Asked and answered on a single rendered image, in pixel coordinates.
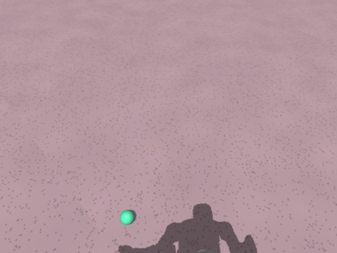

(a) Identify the ball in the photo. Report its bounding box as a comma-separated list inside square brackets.
[120, 210, 134, 225]

